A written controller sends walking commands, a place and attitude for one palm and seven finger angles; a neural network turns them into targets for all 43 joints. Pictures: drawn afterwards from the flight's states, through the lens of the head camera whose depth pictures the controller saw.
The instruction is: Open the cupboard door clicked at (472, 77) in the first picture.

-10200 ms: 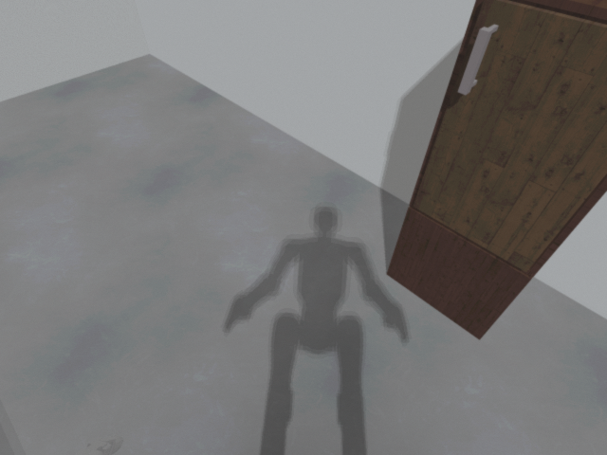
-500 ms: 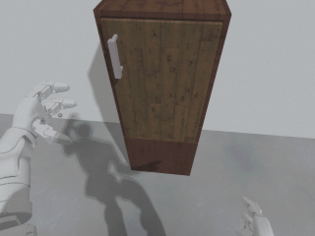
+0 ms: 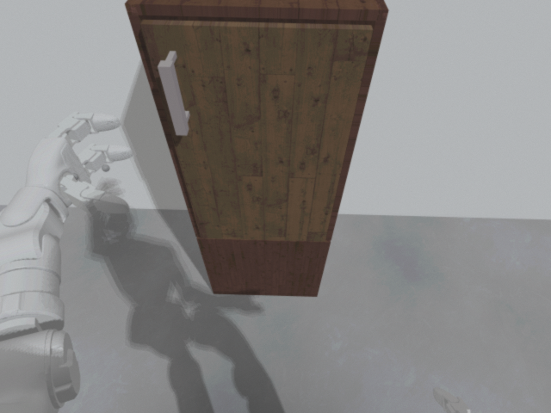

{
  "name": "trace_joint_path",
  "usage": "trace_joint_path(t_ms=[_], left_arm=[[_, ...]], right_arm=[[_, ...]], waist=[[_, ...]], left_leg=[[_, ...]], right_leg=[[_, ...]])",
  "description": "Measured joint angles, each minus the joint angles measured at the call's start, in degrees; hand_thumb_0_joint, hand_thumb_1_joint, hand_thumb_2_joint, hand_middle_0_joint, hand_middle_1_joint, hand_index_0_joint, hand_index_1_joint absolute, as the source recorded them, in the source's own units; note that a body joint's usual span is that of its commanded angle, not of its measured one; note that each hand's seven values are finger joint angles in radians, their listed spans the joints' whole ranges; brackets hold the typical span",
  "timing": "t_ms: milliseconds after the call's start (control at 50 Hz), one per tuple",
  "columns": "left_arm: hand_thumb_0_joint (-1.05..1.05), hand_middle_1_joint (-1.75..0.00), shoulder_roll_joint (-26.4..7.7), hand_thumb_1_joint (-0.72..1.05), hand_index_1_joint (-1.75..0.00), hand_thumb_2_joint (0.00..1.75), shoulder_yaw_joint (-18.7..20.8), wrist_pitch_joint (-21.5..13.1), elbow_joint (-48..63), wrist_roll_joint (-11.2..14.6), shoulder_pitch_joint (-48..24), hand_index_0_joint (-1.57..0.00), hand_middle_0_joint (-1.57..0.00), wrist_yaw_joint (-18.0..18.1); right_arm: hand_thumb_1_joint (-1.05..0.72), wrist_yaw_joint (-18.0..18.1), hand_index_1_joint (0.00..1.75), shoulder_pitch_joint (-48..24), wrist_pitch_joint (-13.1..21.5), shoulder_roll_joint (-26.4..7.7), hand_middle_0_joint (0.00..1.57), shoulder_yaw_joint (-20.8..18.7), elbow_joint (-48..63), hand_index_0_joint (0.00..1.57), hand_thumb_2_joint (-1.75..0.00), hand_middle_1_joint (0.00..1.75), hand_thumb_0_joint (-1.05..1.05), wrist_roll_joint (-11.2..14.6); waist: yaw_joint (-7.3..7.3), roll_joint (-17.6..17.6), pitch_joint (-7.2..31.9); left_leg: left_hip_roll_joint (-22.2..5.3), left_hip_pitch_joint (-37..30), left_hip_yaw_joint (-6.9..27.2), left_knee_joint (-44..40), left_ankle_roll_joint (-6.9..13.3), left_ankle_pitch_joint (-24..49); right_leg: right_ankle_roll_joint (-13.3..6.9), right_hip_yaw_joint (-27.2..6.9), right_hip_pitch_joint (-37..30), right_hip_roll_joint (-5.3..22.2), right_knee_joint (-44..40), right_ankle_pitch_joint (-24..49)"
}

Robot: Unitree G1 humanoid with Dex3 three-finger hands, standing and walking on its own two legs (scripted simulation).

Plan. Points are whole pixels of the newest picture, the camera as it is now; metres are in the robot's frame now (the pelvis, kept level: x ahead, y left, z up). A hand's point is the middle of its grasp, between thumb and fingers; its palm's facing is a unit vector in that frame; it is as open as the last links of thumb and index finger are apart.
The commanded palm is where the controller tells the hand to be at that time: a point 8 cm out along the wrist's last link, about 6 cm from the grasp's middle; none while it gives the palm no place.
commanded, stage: move the hooked fingers beside the handle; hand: left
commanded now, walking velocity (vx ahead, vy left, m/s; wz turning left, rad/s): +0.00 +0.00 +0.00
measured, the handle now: (177, 94) +0.59 +0.19 +0.15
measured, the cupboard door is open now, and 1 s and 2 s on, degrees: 0 0 0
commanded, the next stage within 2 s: slide the fingers in behind the handle in 1.68 s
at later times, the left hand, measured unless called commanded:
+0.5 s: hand (123, 137) +0.47 +0.25 +0.15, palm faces -0.01 -1.00 +0.02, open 14.0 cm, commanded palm +0.47 +0.30 +0.15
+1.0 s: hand (139, 110) +0.55 +0.24 +0.15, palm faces -0.02 -1.00 +0.00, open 14.0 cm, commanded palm +0.52 +0.29 +0.14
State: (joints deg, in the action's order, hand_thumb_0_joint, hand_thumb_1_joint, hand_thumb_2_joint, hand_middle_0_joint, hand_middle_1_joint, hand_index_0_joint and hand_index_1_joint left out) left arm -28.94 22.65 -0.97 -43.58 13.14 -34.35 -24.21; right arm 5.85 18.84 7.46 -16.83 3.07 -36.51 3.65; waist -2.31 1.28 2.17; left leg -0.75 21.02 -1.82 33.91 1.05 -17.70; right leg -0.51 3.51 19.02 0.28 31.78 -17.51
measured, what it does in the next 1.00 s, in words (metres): stands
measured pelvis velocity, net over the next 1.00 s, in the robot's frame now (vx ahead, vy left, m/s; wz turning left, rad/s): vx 0.01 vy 0.01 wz -0.05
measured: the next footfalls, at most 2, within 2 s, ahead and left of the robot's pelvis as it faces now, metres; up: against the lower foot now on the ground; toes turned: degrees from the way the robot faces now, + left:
none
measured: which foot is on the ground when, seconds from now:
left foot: down 0.00-1.00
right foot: down 0.00-1.00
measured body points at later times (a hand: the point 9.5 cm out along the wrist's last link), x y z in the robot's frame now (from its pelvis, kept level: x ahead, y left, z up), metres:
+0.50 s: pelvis -0.01 +0.00 -0.01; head +0.07 +0.01 +0.44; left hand +0.47 +0.30 +0.15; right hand +0.03 -0.27 -0.12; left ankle -0.01 +0.11 -0.73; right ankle -0.02 -0.11 -0.73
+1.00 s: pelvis +0.01 +0.01 -0.01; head +0.12 +0.03 +0.42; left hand +0.54 +0.30 +0.15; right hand -0.06 -0.25 -0.11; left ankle -0.01 +0.11 -0.73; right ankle -0.02 -0.11 -0.73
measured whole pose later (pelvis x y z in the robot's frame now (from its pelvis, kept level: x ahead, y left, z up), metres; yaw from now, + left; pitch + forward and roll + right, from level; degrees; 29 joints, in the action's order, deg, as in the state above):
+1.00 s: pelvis +0.01 +0.01 -0.01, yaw -3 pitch +17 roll -3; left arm -44.5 27.8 -10.5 -73.8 3.6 -62.5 -23.4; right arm 3.0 29.0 -1.9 -17.1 2.3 -37.4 0.2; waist -11.6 1.5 3.8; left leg -2.7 37.9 -2.9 41.2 1.9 -20.7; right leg 0.4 2.1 34.8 -1.4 35.2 -17.7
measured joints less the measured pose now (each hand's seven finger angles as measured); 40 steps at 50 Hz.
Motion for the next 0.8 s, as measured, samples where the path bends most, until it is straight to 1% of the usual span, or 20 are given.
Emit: trace_joint_path(t_ms=[60, 160, 220, 300, 380, 460, 520, 580, 640, 740, 800], left_arm=[[-0.01, -1.2, -0.7, -0.5, -1.2, 0.3, 0.5, -0.3, -3.2, -0.8, -2.0, -0.3, -0.3, 0.5], [-0.01, -1.2, -1.6, -0.5, -1.2, 0.3, 1.5, -3.3, -6.4, -1.6, -4.7, -0.3, -0.3, 0.8], [-0.01, -1.2, -2.3, -0.5, -1.2, 0.3, 1.4, -5.0, -8.8, -1.7, -6.7, -0.3, -0.3, 0.2], [-0.01, -1.2, -4.1, -0.5, -1.2, 0.3, 1.3, -5.3, -14.1, -2.2, -10.3, -0.3, -0.3, -0.7], [-0.01, -1.2, -5.8, -0.5, -1.2, 0.3, 0.5, -5.7, -19.0, -3.6, -14.2, -0.3, -0.3, -0.5], [-0.01, -1.2, -6.9, -0.5, -1.2, 0.3, 1.2, -7.9, -21.8, -4.4, -17.5, -0.3, -0.3, -0.1], [-0.01, -1.2, -8.2, -0.5, -1.2, 0.3, 1.8, -9.3, -24.8, -4.9, -20.6, -0.3, -0.3, 0.0], [-0.01, -1.2, -10.3, -0.5, -1.2, 0.3, 2.0, -9.2, -28.2, -6.2, -23.8, -0.3, -0.3, 0.1], [-0.01, -1.2, -12.3, -0.5, -1.2, 0.3, 2.9, -9.0, -30.2, -7.5, -25.8, -0.3, -0.3, 0.3], [-0.01, -1.2, -13.9, -0.5, -1.2, 0.3, 3.6, -9.8, -31.3, -8.1, -27.6, -0.3, -0.3, 0.4], [-0.01, -1.2, -14.9, -0.5, -1.2, 0.3, 4.0, -9.5, -32.6, -8.5, -29.1, -0.3, -0.3, 0.3]], right_arm=[[-0.9, -0.3, 0.3, 0.0, -0.5, 0.0, 0.21, -0.1, 0.3, 0.2, -0.9, 0.3, 0.01, -0.2], [-0.9, -0.8, 0.3, 0.6, -1.3, 0.1, 0.21, -0.2, 0.5, 0.2, -0.9, 0.3, 0.01, -0.6], [-0.9, -1.0, 0.3, 1.1, -1.8, 0.0, 0.21, -0.2, 0.1, 0.2, -0.9, 0.3, 0.01, -0.7], [-0.9, -1.1, 0.3, 1.6, -2.8, -0.1, 0.21, -0.2, -0.4, 0.2, -0.9, 0.3, 0.0, -0.6], [-0.9, -1.0, 0.3, 2.0, -3.4, -0.5, 0.21, -0.3, -0.6, 0.2, -0.9, 0.3, 0.0, -0.8], [-0.9, -1.1, 0.3, 2.5, -3.8, -0.7, 0.21, -0.3, -1.2, 0.2, -0.9, 0.3, 0.0, -1.2], [-0.9, -1.1, 0.3, 3.2, -4.3, -0.7, 0.21, -0.2, -1.8, 0.2, -0.9, 0.3, 0.0, -1.4], [-0.9, -1.1, 0.3, 3.9, -4.7, -0.9, 0.21, -0.1, -2.0, 0.2, -0.9, 0.3, 0.0, -1.5], [-0.9, -1.2, 0.3, 5.1, -5.3, -1.1, 0.21, -0.2, -1.8, 0.2, -0.9, 0.3, 0.0, -1.7], [-0.9, -1.6, 0.3, 7.3, -6.5, -1.2, 0.21, -0.4, -1.9, 0.2, -0.9, 0.3, 0.0, -2.3], [-0.9, -1.8, 0.3, 8.2, -7.3, -0.9, 0.21, -0.4, -2.0, 0.2, -0.9, 0.3, 0.0, -2.5]], waist=[[-0.53, -0.1, 0.0], [-0.98, -0.4, 0.1], [-1.23, -0.5, 0.4], [-1.96, -0.5, 0.7], [-2.91, -0.4, 0.3], [-3.92, -0.5, -0.2], [-4.99, -0.7, -0.1], [-6.38, -0.8, 0.1], [-7.48, -0.6, 0.1], [-8.36, -0.3, 0.5], [-9.0, -0.4, 0.7]], left_leg=[[0.0, 0.9, -0.1, 0.4, 0.1, -0.1], [-0.3, 2.2, -0.3, 1.2, 0.1, -0.4], [-0.4, 3.0, -0.2, 1.7, 0.1, -0.7], [-0.4, 4.5, 0.0, 2.6, 0.1, -0.9], [-0.4, 6.6, 0.3, 3.6, 0.2, -0.9], [-0.5, 8.7, 0.3, 4.5, 0.3, -0.9], [-0.7, 10.2, 0.2, 5.1, 0.3, -1.0], [-0.9, 11.8, 0.3, 5.9, 0.4, -1.3], [-1.0, 13.2, 0.0, 6.3, 0.5, -1.5], [-1.3, 14.6, -0.5, 6.7, 0.6, -1.9], [-1.5, 15.3, -0.5, 7.0, 0.7, -2.2]], right_leg=[[0.0, -0.1, 0.9, 0.0, 0.3, 0.0], [0.1, -0.3, 2.2, -0.2, 0.8, -0.1], [0.1, -0.2, 2.8, -0.3, 1.2, -0.2], [0.1, -0.1, 4.2, -0.3, 1.8, -0.3], [0.2, 0.2, 6.0, -0.3, 2.5, -0.3], [0.2, 0.2, 8.0, -0.4, 3.1, -0.1], [0.3, 0.1, 9.4, -0.5, 3.5, -0.1], [0.3, 0.1, 10.9, -0.7, 3.8, -0.1], [0.4, -0.1, 12.3, -0.9, 4.0, 0.0], [0.6, -0.6, 13.7, -1.1, 4.0, 0.0], [0.7, -0.7, 14.3, -1.3, 3.9, -0.1]])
